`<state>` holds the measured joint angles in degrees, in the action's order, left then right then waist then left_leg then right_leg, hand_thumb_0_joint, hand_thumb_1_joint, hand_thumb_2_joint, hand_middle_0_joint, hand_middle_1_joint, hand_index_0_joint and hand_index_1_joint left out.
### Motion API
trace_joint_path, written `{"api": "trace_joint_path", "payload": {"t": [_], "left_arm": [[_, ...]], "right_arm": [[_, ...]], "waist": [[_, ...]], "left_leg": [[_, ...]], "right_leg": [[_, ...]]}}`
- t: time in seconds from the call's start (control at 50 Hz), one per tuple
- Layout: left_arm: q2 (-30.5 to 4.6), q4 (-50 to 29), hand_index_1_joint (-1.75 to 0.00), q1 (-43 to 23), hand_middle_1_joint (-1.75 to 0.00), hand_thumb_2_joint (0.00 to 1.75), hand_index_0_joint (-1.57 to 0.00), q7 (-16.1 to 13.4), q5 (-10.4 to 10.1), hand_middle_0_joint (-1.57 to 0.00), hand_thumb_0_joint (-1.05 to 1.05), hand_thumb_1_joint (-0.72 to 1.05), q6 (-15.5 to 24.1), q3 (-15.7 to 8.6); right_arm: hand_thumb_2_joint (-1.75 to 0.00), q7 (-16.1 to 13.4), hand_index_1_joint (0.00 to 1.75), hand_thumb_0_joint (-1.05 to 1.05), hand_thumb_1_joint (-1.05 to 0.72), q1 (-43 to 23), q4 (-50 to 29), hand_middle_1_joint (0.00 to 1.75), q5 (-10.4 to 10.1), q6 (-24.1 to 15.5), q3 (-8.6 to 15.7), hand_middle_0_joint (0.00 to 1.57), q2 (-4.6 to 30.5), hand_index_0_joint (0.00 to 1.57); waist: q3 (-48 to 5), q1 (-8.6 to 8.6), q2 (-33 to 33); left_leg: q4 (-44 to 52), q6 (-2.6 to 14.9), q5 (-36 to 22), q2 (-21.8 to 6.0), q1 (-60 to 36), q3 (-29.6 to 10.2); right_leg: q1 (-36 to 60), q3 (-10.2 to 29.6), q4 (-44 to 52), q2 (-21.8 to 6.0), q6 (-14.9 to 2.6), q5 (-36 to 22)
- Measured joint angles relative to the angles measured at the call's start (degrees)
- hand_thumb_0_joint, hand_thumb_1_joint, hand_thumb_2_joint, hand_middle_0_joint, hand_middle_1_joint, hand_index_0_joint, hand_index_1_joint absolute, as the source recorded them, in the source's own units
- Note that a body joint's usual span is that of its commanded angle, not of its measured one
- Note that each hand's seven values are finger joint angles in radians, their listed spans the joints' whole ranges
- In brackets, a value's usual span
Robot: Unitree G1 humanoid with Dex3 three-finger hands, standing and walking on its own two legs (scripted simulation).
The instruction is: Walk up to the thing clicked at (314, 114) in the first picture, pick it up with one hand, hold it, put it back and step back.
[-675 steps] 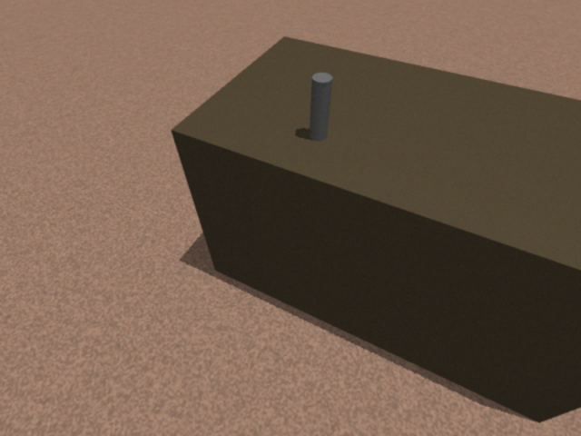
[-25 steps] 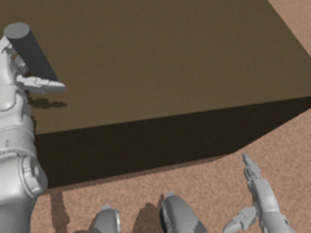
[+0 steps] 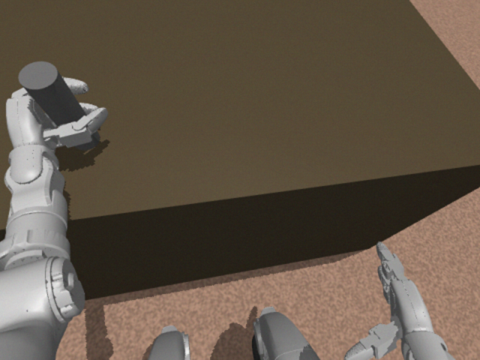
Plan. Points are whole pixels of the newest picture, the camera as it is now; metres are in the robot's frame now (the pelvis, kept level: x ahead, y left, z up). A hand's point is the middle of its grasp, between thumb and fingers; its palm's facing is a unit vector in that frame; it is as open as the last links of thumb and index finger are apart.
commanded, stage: close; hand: left
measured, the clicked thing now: (66, 112) +0.50 +0.21 +0.09
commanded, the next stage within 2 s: settle in 0.08 s
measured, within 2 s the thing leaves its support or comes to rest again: leaves its support in 0.54 s
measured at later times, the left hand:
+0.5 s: hand (64, 130) +0.47 +0.21 +0.08, palm faces +0.15 -0.99 -0.03, open 5.8 cm
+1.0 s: hand (55, 110) +0.47 +0.21 +0.12, palm faces +0.14 -0.99 -0.02, open 5.8 cm
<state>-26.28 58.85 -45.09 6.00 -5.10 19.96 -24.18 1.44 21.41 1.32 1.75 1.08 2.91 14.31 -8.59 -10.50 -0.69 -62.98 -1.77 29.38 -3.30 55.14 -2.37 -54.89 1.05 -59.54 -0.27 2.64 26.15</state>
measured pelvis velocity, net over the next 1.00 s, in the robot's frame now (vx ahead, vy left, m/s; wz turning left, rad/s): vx -0.01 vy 0.00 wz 0.00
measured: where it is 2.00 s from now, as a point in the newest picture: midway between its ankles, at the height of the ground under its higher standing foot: outside the picture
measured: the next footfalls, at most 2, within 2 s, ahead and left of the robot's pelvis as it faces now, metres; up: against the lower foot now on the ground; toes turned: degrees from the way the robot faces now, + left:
none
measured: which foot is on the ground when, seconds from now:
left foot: down 0.00-1.00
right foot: down 0.00-1.00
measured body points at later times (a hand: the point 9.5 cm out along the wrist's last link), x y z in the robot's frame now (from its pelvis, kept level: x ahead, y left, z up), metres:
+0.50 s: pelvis +0.00 +0.00 +0.01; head +0.10 +0.02 +0.45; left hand +0.46 +0.27 +0.08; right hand +0.16 -0.26 -0.01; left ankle +0.00 +0.13 -0.66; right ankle +0.02 -0.15 -0.66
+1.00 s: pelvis -0.01 +0.00 +0.02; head +0.07 +0.01 +0.47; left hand +0.46 +0.26 +0.13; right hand +0.15 -0.27 -0.01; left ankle +0.00 +0.13 -0.66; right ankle +0.02 -0.15 -0.66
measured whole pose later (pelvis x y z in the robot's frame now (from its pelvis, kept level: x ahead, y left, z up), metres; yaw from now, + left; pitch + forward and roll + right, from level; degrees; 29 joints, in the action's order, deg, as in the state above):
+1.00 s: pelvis -0.01 +0.00 +0.02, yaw +0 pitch +15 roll -1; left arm -24.4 53.6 -42.6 6.4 -6.3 12.1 -21.1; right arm -0.8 20.0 9.0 0.1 2.3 3.8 13.7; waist -6.4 -7.3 -0.5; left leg -55.6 -1.5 26.2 -2.8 44.8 -1.1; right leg -45.0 2.0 -52.9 -0.9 2.8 23.2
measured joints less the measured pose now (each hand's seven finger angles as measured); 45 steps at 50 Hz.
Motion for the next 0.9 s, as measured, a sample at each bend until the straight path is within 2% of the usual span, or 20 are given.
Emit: {"api": "trace_joint_path", "payload": {"t": [0.08, 0.22, 0.28, 0.4, 0.5, 0.62, 0.9], "left_arm": [[0.5, -2.2, -0.93, 1.2, -0.93, 0.78, -1.06, 0.8, 0.1, -0.95, -0.02, 0.09, 0.4, 0.1], [1.1, -4.8, -1.06, 3.9, -1.05, 1.01, -1.02, 1.9, -1.1, -0.91, -0.04, 0.08, -0.4, -1.9], [1.3, -6.4, -1.12, 5.1, -1.10, 1.08, -1.01, 2.4, -1.0, -0.89, -0.05, 0.09, -0.7, -1.8], [2.1, -7.7, -1.13, 6.3, -1.11, 1.10, -1.01, 2.2, -1.1, -0.89, -0.04, 0.09, -2.8, -0.6], [2.4, -8.9, -1.12, 7.5, -1.11, 1.11, -1.02, 1.2, -0.5, -0.90, -0.04, 0.07, -4.6, 1.3], [2.4, -8.5, -1.12, 6.6, -1.10, 1.12, -1.02, 0.9, -0.8, -0.91, -0.04, 0.07, -5.4, 2.7], [1.4, -5.9, -1.11, 2.8, -1.10, 1.13, -1.02, 0.4, -1.3, -0.91, -0.04, 0.06, -7.5, 2.8]], "right_arm": [[-0.04, 0.5, 0.05, -0.01, 0.52, 0.8, -0.4, 0.06, -0.1, 0.1, 0.0, 0.06, 0.1, 0.06], [-0.04, 1.2, 0.05, -0.01, 0.52, 1.5, -0.2, 0.06, -0.3, 1.3, 0.4, 0.06, 0.3, 0.05], [-0.04, 1.3, 0.05, -0.01, 0.53, 1.5, -0.3, 0.06, -0.3, 1.7, 0.1, 0.06, 0.0, 0.05], [-0.05, 0.8, 0.05, -0.01, 0.53, 1.1, -0.1, 0.06, -0.5, 2.1, -0.2, 0.06, -0.4, 0.06], [-0.05, -0.1, 0.05, -0.01, 0.53, 1.2, 0.7, 0.06, -0.7, 2.3, 0.2, 0.06, -0.2, 0.06], [-0.05, -1.1, 0.05, -0.01, 0.53, 0.3, 2.3, 0.06, -0.8, 2.3, 0.4, 0.06, 0.0, 0.06], [-0.05, -2.0, 0.05, -0.01, 0.54, -1.0, 7.1, 0.06, -1.5, 1.6, 0.9, 0.06, -0.5, 0.05]], "waist": [[0.1, 0.17, 0.4], [-0.1, 0.31, 0.1], [0.1, 0.60, -0.1], [0.5, 1.72, 0.0], [0.7, 2.46, 0.3], [1.2, 2.87, 0.8], [2.0, 3.07, 0.3]], "left_leg": [[0.3, -0.12, 0.1, 0.0, -0.3, -0.1], [0.5, -0.17, 0.5, -0.2, -1.2, 0.1], [0.6, -0.15, 0.5, -0.1, -1.5, 0.2], [1.3, -0.10, 0.2, 0.1, -2.8, 0.3], [2.4, -0.06, -0.3, 0.2, -4.6, 0.3], [3.5, -0.08, -1.0, 0.3, -6.5, 0.2], [6.6, 0.25, -2.8, 0.5, -9.8, 0.9]], "right_leg": [[0.3, -0.1, 0.2, 0.0, -0.10, 0.1], [1.0, 0.1, 0.4, 0.2, -0.15, 0.4], [1.2, 0.2, 0.4, 0.1, -0.12, 0.5], [2.5, 0.2, 0.8, -0.1, -0.07, 0.3], [4.4, 0.2, 1.9, -0.3, -0.04, 0.0], [6.5, 0.0, 3.1, -0.4, -0.07, -0.7], [9.5, 0.6, 6.0, -0.6, 0.16, -2.5]]}}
